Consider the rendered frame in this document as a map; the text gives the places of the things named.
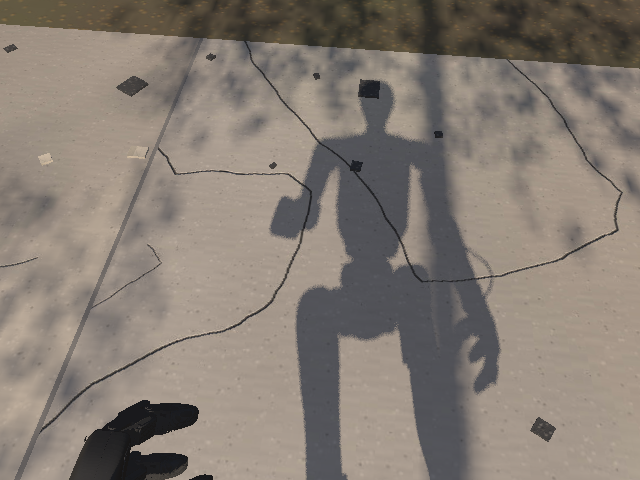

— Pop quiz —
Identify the left robot hand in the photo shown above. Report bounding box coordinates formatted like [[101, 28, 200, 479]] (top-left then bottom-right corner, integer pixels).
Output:
[[69, 400, 213, 480]]

